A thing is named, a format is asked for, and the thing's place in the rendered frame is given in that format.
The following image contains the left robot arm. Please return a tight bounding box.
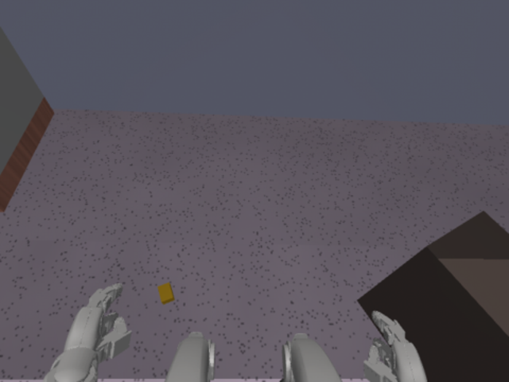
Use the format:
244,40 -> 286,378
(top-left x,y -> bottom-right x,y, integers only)
43,347 -> 99,382

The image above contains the left robot hand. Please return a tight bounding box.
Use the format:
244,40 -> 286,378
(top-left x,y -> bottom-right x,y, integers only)
64,283 -> 131,364

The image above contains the small box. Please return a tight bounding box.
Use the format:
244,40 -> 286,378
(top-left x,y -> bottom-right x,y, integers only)
157,283 -> 175,305

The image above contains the right robot hand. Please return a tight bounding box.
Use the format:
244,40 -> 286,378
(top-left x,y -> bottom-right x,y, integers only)
363,310 -> 427,382

